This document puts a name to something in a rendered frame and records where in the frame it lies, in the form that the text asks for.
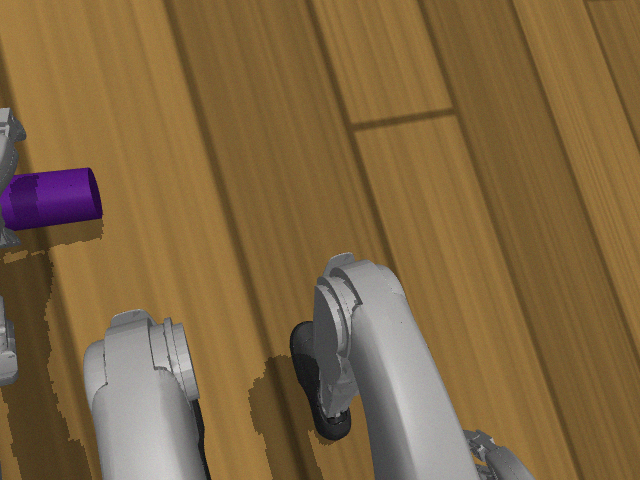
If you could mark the bottle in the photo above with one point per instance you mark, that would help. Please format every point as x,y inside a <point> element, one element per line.
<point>51,198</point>

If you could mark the left robot hand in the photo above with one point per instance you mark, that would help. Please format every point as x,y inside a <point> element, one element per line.
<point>11,130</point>

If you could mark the right robot hand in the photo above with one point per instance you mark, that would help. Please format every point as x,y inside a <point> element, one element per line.
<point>502,463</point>

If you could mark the left robot arm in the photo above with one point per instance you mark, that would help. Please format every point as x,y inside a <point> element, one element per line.
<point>8,353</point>

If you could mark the left robot foot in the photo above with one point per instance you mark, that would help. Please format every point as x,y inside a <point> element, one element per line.
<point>201,430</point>

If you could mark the right robot foot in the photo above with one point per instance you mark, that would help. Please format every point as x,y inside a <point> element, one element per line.
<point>307,372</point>

